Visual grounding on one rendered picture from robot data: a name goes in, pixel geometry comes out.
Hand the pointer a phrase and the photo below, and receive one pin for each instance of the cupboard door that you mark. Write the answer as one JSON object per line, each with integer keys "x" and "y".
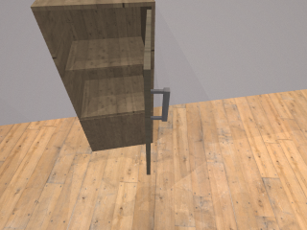
{"x": 147, "y": 78}

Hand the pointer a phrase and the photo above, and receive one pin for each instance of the handle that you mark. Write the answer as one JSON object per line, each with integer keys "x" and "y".
{"x": 165, "y": 103}

